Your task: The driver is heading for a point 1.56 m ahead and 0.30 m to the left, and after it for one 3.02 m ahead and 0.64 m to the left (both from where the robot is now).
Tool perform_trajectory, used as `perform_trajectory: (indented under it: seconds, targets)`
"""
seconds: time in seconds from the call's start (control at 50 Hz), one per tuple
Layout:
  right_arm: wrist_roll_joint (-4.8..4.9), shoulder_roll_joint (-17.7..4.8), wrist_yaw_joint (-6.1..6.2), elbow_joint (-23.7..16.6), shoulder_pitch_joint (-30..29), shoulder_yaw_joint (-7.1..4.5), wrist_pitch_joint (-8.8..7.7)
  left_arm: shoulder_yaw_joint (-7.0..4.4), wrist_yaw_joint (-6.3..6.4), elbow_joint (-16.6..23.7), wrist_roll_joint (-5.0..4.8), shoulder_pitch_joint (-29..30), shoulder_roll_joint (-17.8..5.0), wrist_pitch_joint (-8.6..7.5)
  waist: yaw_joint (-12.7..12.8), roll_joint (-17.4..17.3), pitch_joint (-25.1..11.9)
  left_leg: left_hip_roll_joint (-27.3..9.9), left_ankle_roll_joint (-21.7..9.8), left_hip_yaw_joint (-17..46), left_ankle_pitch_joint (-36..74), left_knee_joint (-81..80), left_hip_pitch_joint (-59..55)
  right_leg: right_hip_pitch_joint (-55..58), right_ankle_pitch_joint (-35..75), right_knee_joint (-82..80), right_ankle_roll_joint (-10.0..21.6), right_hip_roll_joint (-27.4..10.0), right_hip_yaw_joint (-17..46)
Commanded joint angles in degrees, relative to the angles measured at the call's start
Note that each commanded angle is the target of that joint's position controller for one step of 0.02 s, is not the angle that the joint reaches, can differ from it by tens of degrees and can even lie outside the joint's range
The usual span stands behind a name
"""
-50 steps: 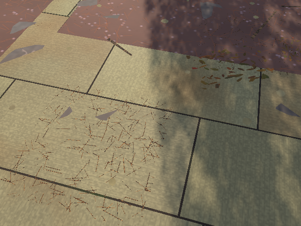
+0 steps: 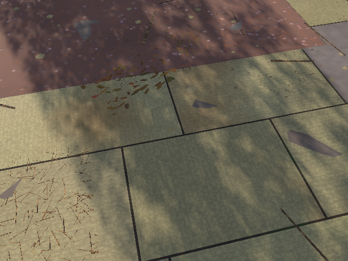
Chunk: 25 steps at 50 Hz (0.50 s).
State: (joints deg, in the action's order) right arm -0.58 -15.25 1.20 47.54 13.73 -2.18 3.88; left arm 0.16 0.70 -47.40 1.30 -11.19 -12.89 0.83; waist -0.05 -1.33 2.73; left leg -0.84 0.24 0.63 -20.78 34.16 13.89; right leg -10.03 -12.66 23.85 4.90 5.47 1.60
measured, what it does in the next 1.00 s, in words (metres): steps on the spot: left foot, then right foot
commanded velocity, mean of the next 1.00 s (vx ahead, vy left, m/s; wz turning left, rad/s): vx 0.09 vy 0.00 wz -0.02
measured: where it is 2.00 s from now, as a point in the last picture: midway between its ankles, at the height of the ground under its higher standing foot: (193, 238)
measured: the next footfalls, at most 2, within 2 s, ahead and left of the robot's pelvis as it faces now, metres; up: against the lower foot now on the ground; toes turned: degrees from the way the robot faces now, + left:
left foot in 0.04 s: +0.03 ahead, +0.12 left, +0.00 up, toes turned -1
right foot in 0.98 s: +0.12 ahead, -0.09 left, +0.00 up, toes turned -2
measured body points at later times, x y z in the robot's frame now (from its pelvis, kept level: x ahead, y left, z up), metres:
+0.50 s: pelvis +0.00 +0.03 +0.00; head +0.01 +0.03 +0.45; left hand +0.03 +0.28 -0.15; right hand +0.04 -0.22 -0.14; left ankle -0.01 +0.13 -0.74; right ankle +0.00 -0.07 -0.74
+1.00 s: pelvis +0.07 -0.01 -0.01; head +0.08 -0.03 +0.44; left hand +0.12 +0.25 -0.14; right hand +0.01 -0.25 -0.17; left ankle -0.01 +0.12 -0.73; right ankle +0.08 -0.09 -0.74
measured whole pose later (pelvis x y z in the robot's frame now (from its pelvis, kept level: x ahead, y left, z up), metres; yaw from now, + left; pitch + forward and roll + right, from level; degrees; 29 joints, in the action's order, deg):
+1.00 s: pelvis +0.07 -0.01 -0.01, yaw +0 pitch +0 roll +0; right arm -1.0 -12.8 0.6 64.0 24.8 -2.4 -1.7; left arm -1.6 -0.1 -59.9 1.4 -14.2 -11.9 -4.0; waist -0.6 -2.4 -0.2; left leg -0.1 -3.5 1.2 -24.3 32.8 7.6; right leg -14.9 -15.2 29.6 3.9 1.2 -4.0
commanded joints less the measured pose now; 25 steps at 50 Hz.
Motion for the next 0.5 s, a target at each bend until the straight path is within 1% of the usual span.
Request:
perform_trajectory:
  seconds: [0.02,0.04,0.06,0.08,0.1,0.14,0.16,0.2,0.26,0.38,0.5]
  targets:
    - [-0.39,-3.18,0.86,-0.8,3.57,-0.22,-1.88,-1.41,0.65,1.55,-0.57,1.59,-7.44,-0.87,-2.13,4.14,-3.25,-1.09,-1.26,1.29,12.76,-15.37,-10.09,-3.36,13.51,-4.29,3.35,-14.25,13.19]
    - [-1.07,-5.0,1.11,-0.37,4.34,-0.28,-2.74,-0.81,0.57,1.25,-0.63,0.28,-5.81,-1.34,-1.41,1.29,-4.97,-6.24,-2.0,6.8,17.58,-16.72,-15.33,-6.13,10.34,-3.17,0.94,-12.48,12.19]
    - [-0.6,-8.59,0.81,-0.55,0.48,-0.78,-3.21,-1.05,0.31,0.24,-0.96,-3.13,-5.58,-1.25,2.79,-4.15,-2.51,-9.16,-4.05,9.99,21.89,-14.83,-10.41,-5.25,3.93,-5.18,-0.26,-7.06,7.83]
    - [-0.13,-6.32,0.07,-0.31,-0.83,-0.36,-3.53,-1.19,0.45,-1.64,-0.48,-2.53,-6.62,-0.89,1.45,-3.58,-2.13,-8.79,-4.59,8.97,19.42,-14.67,-5.83,0.15,3.21,-6.43,-0.68,-6.43,7.0]
    - [-0.13,-4.88,-0.25,0.17,-0.96,0.09,-3.88,-1.41,0.55,-2.52,-0.35,-1.75,-7.18,-0.78,0.79,-3.46,-1.19,-6.98,-3.56,7.25,17.72,-14.78,-4.74,1.95,5.26,-6.36,-0.75,-6.91,7.32]
    - [-0.02,-4.79,0.1,1.79,0.57,0.26,-4.1,-1.77,0.51,-3.97,-0.56,-1.59,-7.92,-0.79,0.14,-3.92,-1.41,-5.31,-2.57,5.93,16.6,-15.59,-5.0,3.31,8.91,-5.21,-0.38,-7.84,7.48]
    - [0.07,-4.66,0.29,2.55,1.0,0.33,-4.18,-1.68,0.46,-4.66,-0.55,-1.93,-7.56,-0.86,0.19,-3.52,-1.48,-5.26,-2.63,5.88,16.9,-15.71,-5.56,3.08,9.68,-5.36,-0.42,-8.14,7.57]
    - [0.05,-4.21,0.39,3.64,1.22,0.48,-4.18,-1.41,0.64,-6.54,-0.69,-2.49,-6.53,-0.98,0.13,-1.37,-1.24,-5.31,-2.93,5.82,16.72,-15.68,-6.53,2.21,9.01,-5.98,-0.79,-8.15,7.43]
    - [-0.05,-3.95,0.49,5.15,1.07,0.71,-4.19,-1.27,0.93,-8.9,-0.71,-2.7,-6.04,-0.85,0.07,0.05,-0.44,-5.3,-3.3,5.94,15.77,-16.03,-6.22,1.96,8.22,-6.58,-1.26,-8.1,7.31]
    - [-0.07,-3.22,0.62,8.23,1.35,1.26,-4.39,-0.94,1.25,-12.61,-0.78,-3.38,-5.57,-0.74,0.18,0.92,-0.26,-5.06,-3.59,6.0,15.7,-16.47,-5.93,2.48,8.71,-6.64,-1.62,-8.44,7.04]
    - [-0.06,-2.22,0.75,10.93,2.28,1.85,-4.46,-0.53,1.48,-15.34,-0.83,-4.19,-4.97,-0.68,0.27,0.81,0.05,-4.72,-3.69,5.97,15.58,-16.71,-5.58,2.52,8.7,-6.42,-1.79,-8.75,6.77]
